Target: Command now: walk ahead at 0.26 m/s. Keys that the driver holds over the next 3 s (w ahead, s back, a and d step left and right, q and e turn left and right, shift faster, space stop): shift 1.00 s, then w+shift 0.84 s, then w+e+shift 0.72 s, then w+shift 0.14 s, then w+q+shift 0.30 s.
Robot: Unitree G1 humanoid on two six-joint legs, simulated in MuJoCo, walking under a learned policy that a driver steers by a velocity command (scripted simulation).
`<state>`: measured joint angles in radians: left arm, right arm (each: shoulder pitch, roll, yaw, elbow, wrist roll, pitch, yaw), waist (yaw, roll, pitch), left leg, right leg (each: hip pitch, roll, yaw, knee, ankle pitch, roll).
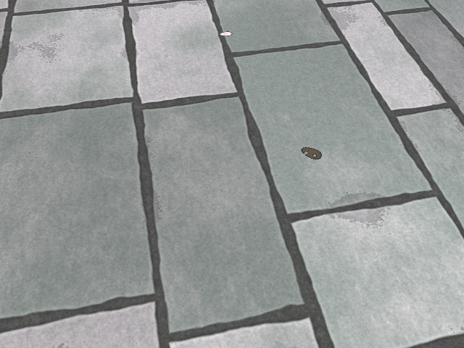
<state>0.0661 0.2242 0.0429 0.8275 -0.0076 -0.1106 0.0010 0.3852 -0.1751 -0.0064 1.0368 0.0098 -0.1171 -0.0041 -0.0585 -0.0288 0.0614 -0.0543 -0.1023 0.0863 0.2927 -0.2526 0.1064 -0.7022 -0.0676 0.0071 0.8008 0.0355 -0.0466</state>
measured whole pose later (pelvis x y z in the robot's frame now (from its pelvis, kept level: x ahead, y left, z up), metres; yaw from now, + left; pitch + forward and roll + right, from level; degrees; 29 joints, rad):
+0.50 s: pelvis +0.15 +0.00 -0.01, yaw +1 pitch +0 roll -1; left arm 0.17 0.21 0.02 0.94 0.01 -0.02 0.02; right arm 0.19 -0.21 -0.03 1.03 -0.02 0.02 -0.04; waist 0.00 -0.01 0.00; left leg -0.31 0.04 -0.04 0.59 -0.28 -0.02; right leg -0.38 0.07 -0.03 0.47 -0.12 -0.06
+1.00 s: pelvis +0.21 +0.04 -0.01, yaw +0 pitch -1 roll +0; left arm 0.17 0.19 0.03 1.05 0.00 0.00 0.04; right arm 0.26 -0.17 -0.01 1.08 0.00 -0.03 -0.03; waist 0.00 0.00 0.03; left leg -0.16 -0.02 0.01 0.52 -0.34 0.02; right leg -0.30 0.01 0.01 0.52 -0.20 0.00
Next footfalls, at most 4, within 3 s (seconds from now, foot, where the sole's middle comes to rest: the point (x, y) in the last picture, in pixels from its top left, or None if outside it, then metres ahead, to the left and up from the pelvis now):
0.12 right None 0.29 -0.08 -0.78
0.46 left None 0.21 0.14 -0.78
1.36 right None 0.45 -0.15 -0.78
1.86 left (215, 213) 0.91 0.02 -0.78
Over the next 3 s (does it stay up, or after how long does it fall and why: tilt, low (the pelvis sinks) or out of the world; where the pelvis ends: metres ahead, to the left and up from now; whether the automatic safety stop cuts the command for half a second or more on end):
stays up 1.72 -0.33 0.00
